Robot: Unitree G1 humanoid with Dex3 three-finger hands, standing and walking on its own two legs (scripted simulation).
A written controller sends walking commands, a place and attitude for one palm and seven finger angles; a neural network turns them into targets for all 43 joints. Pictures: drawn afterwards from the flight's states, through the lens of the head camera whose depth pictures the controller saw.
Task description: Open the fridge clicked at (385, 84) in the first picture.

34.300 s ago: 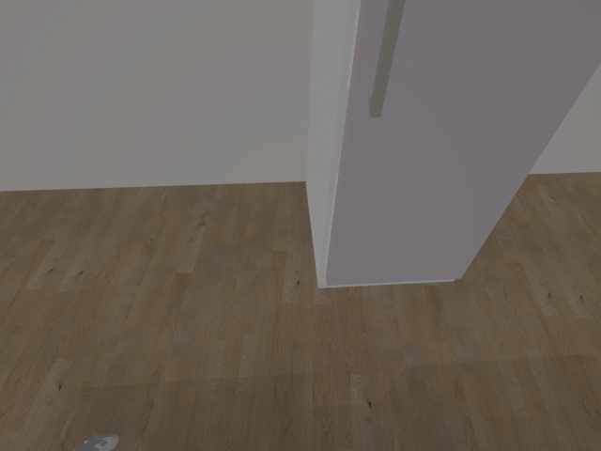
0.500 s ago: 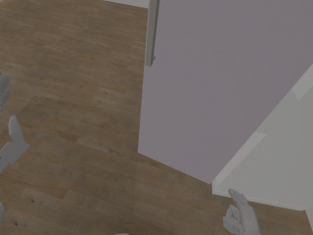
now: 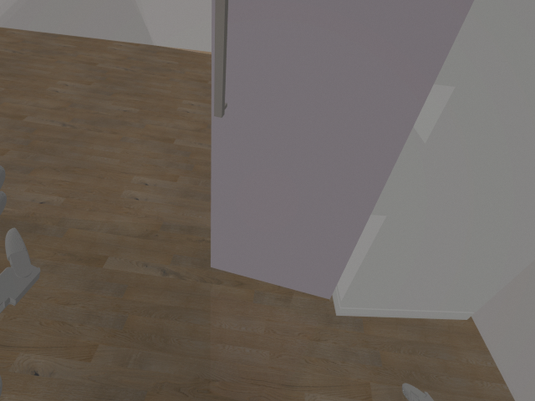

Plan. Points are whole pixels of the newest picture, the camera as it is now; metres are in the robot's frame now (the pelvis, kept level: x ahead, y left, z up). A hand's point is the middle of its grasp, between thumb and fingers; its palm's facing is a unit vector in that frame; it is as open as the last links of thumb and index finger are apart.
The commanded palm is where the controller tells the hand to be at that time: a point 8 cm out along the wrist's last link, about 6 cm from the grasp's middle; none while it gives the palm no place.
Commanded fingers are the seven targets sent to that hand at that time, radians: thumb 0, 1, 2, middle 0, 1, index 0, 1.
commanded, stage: stop stepping back and stand still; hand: left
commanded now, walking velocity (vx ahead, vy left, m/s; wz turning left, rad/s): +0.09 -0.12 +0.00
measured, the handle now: (224, 31) +0.78 +0.14 +0.26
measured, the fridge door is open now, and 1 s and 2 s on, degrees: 75 75 75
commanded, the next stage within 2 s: let the arm hang, fingers relaxed in 1.02 s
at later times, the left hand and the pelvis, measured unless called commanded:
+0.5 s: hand (11, 293) +0.18 +0.28 +0.17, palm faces +0.43 -0.79 -0.43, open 7.5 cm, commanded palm +0.12 +0.32 +0.18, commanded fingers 0.00 0.90 0.90 -0.20 -0.30 -0.20 -0.30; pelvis -0.02 +0.01 -0.01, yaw +0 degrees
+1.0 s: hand (35, 251) +0.23 +0.28 +0.16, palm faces +0.38 -0.80 -0.46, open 7.4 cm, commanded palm +0.17 +0.33 +0.18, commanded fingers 0.00 0.90 0.90 -0.20 -0.30 -0.20 -0.30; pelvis +0.02 +0.03 +0.00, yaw -1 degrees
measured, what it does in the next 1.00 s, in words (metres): steps on the spot: right foot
